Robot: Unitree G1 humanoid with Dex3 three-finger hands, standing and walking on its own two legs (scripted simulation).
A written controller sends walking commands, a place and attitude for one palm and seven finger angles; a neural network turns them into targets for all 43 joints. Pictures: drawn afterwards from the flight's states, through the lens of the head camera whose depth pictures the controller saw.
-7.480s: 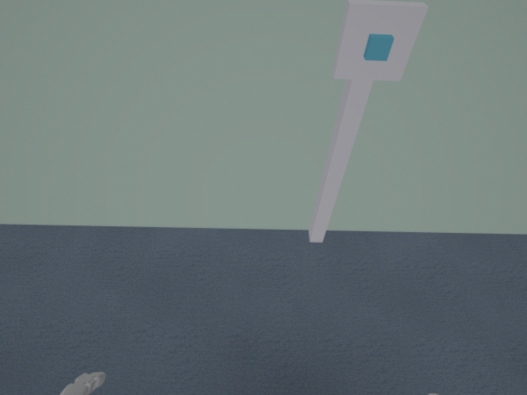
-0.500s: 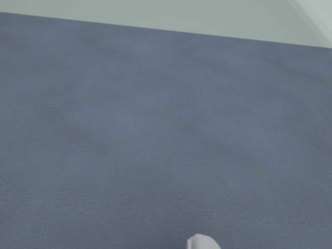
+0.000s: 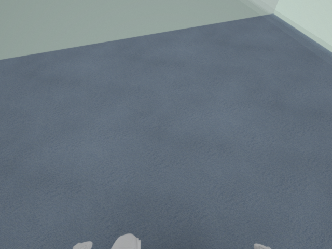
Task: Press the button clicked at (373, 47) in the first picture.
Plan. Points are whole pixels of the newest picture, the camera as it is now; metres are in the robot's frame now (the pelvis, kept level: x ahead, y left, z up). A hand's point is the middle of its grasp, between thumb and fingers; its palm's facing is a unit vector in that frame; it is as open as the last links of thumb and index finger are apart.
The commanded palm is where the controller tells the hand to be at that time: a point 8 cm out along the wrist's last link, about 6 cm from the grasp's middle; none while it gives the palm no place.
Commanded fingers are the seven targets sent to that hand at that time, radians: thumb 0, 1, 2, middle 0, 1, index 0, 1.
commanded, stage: turn to face it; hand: left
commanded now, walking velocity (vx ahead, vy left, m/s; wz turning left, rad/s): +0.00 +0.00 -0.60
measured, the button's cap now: out of the picture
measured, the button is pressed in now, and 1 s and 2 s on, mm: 0 0 0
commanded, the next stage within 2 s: none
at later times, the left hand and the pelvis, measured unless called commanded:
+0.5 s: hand out of the picture +0.13 +0.24 -0.17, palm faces -0.27 -0.95 -0.19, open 7.4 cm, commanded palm none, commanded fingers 0.00 0.90 0.90 -0.20 -0.30 -0.20 -0.30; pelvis +0.01 +0.06 +0.01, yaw -19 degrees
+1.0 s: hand (127, 241) +0.16 +0.12 -0.15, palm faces -0.55 -0.80 -0.24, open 7.4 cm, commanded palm none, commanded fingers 0.00 0.90 0.90 -0.20 -0.30 -0.20 -0.30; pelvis -0.02 +0.02 +0.00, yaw -36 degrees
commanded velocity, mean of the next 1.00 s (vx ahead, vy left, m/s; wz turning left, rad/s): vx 0.00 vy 0.00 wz -0.60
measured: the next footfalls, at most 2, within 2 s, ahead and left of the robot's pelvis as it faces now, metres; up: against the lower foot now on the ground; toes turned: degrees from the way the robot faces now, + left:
left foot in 0.16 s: +0.08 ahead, +0.15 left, +0.00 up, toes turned +0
right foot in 0.68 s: -0.04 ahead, -0.08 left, +0.00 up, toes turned -33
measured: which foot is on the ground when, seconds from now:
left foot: up 0.00-0.14, down 0.16-0.68, up 0.70-1.00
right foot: down 0.00-0.16, up 0.18-0.66, down 0.68-1.00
